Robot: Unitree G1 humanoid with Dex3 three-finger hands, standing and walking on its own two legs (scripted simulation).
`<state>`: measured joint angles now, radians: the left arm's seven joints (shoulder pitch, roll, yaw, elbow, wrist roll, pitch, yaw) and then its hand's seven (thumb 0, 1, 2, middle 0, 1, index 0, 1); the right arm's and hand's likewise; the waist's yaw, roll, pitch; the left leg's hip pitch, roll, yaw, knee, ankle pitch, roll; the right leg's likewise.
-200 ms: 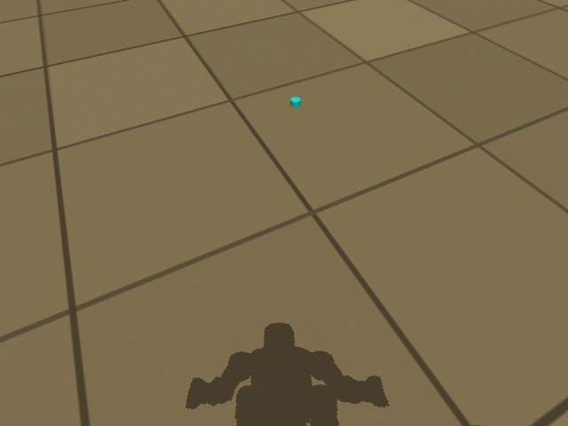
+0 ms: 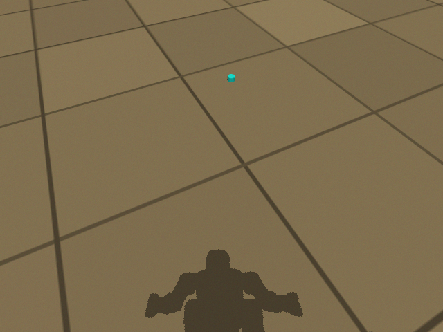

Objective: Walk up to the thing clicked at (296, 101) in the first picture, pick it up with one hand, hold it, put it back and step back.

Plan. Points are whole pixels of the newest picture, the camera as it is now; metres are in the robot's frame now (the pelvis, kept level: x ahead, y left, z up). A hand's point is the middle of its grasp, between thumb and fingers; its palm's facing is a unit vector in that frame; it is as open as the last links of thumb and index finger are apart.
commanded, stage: stand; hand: left
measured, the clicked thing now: (231, 78) +1.98 -0.06 -0.76
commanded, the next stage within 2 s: walk up in 0.92 s
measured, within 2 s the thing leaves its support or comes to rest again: neither
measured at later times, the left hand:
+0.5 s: hand out of the picture +0.08 +0.25 -0.16, palm faces -0.03 -0.94 -0.33, open 7.4 cm
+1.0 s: hand out of the picture +0.09 +0.25 -0.15, palm faces -0.03 -0.94 -0.33, open 7.4 cm
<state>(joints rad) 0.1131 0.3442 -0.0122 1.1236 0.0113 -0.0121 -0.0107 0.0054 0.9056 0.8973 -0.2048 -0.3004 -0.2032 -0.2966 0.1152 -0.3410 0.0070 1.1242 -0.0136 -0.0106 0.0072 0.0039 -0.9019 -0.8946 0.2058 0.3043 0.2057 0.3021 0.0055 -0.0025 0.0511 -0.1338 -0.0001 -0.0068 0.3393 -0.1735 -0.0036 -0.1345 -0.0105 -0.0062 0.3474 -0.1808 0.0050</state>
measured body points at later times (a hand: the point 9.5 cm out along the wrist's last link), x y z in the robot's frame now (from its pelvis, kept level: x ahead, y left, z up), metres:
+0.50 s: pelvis +0.01 +0.00 +0.00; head +0.02 +0.00 +0.45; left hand +0.09 +0.30 -0.13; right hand +0.09 -0.30 -0.13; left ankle +0.01 +0.12 -0.75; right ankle +0.01 -0.12 -0.75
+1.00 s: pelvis +0.02 -0.01 +0.00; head +0.02 -0.01 +0.45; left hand +0.09 +0.30 -0.13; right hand +0.09 -0.31 -0.13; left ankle +0.00 +0.12 -0.74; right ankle +0.00 -0.12 -0.74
